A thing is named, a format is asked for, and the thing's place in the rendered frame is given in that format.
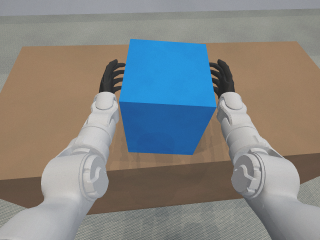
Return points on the carton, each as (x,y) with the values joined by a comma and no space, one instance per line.
(167,97)

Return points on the robot left forearm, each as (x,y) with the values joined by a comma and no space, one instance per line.
(98,131)

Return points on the robot left hand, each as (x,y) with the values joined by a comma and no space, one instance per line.
(107,82)

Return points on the robot left upper arm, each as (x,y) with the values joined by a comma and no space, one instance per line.
(70,186)

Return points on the robot right forearm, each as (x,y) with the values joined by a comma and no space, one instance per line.
(240,134)

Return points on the robot right hand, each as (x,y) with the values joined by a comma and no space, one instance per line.
(225,81)

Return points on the robot right upper arm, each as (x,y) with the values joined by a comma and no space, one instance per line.
(270,186)

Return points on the pedestal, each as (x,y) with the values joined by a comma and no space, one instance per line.
(47,99)

